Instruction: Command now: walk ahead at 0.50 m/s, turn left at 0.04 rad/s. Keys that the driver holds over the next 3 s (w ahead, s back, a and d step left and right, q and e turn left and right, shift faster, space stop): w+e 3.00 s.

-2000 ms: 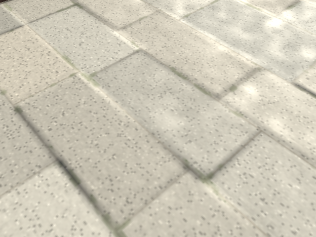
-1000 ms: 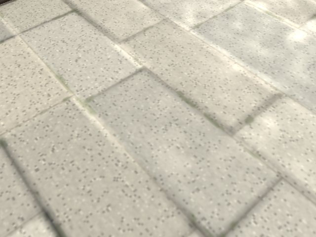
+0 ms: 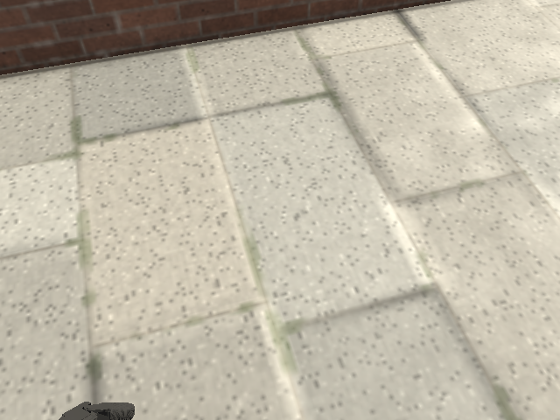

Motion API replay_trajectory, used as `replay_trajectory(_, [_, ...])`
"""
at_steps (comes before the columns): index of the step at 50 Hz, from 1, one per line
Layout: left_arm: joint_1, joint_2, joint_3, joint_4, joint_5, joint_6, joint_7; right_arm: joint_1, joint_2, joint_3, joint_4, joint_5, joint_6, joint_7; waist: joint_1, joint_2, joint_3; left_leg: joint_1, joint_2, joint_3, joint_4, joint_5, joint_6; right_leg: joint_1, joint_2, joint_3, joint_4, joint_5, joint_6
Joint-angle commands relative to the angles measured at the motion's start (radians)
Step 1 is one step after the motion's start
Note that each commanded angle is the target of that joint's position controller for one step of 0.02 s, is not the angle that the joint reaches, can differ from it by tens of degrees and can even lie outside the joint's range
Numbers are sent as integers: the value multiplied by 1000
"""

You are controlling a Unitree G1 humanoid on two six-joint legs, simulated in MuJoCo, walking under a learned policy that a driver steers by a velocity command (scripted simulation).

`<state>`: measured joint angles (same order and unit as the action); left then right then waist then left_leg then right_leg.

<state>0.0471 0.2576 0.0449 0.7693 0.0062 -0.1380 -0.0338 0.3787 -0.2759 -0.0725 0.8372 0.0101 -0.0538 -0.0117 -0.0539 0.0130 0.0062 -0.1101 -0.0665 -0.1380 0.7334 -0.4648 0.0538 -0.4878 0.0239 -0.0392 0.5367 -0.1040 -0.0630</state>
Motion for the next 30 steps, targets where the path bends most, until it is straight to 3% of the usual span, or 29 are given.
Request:
replay_trajectory(1, [345,173,54,37,-33,10,-1,37,-118,-6,-90,21,-42,9,152,-215,-265,-665,35,-31,626,-66,-11,810,-389,753,-238,-310,-256])
replay_trajectory(2, [269,140,43,15,-27,21,3,-73,-130,-6,-120,21,-50,12,145,-120,-142,-686,85,10,607,26,-6,661,-345,617,-256,-298,-215])
replay_trajectory(3, [212,129,36,4,-14,27,1,-132,-118,-5,-136,4,-55,11,116,-49,-47,-662,120,39,534,93,-7,501,-302,520,-285,-194,-203])
replay_trajectory(4, [185,112,28,-6,-5,26,0,-137,-114,-12,-140,-14,-55,7,85,-43,-26,-609,149,38,459,138,-10,414,-268,468,-304,-89,-194])
replay_trajectory(5, [176,110,26,-8,0,28,-1,-117,-97,-11,-141,-18,-53,7,61,-61,-27,-558,160,44,416,155,-17,364,-241,433,-321,-15,-194])
replay_trajectory(8, [201,138,36,1,-16,26,9,-122,-61,-3,-154,-22,-43,-1,44,-87,-34,-520,161,75,257,188,-54,303,-208,342,-353,118,-211])
replay_trajectory(13, [275,176,52,17,-32,45,34,-308,-32,13,-202,-14,-50,3,100,-87,-10,-440,111,88,-86,472,-90,253,-153,261,-346,111,-161])
replay_trajectory(17, [350,173,52,29,-38,66,41,-416,-52,8,-238,2,-66,20,135,-101,0,-393,72,78,-213,493,-90,305,-175,328,-279,49,-149])
replay_trajectory(20, [340,183,59,18,-36,80,48,-386,-90,-7,-240,6,-82,27,95,-127,-12,-291,63,74,-291,412,-63,341,-192,406,-196,17,-122])
replay_trajectory(21, [326,168,55,11,-34,82,49,-317,-106,-17,-221,4,-85,24,55,-127,-39,-184,65,85,-329,406,-41,323,-165,402,-137,37,-100])
replay_trajectory(22, [307,133,43,-6,-28,79,47,-207,-142,-33,-203,-9,-89,16,-1,-112,-117,4,127,41,-317,399,0,254,-111,366,4,54,-67])
replay_trajectory(23, [295,68,21,-38,-6,73,46,-27,-214,-51,-185,-20,-85,5,-72,26,-266,266,325,-140,-295,384,66,101,-35,257,311,-135,-22])
replay_trajectory(24, [423,34,9,-72,-37,60,45,16,-261,-62,-154,-25,-67,13,-2,356,-347,484,511,-561,-381,182,205,-226,47,164,578,-510,15])
replay_trajectory(25, [400,137,30,-46,-52,62,48,-11,-163,-42,-168,-15,-63,15,-21,219,-253,414,488,-566,-415,31,187,-326,-29,205,705,-463,26])
replay_trajectory(26, [314,172,42,-58,-46,69,45,-49,-112,-27,-173,-10,-60,13,-33,129,-144,305,446,-406,-426,72,150,-346,-57,190,734,-368,31])
replay_trajectory(27, [280,155,43,-63,-38,76,45,-101,-95,-17,-174,-16,-58,15,-8,63,-87,190,400,-294,-452,185,133,-306,-88,169,721,-296,40])
replay_trajectory(28, [255,143,45,-75,-30,80,41,-139,-76,-12,-167,-19,-55,18,14,65,-40,109,366,-218,-481,261,131,-289,-111,166,683,-250,46])
replay_trajectory(30, [257,106,43,-88,-38,95,30,-169,-70,-12,-155,-22,-61,19,46,107,-10,8,330,-96,-536,351,126,-230,-142,149,648,-204,54])
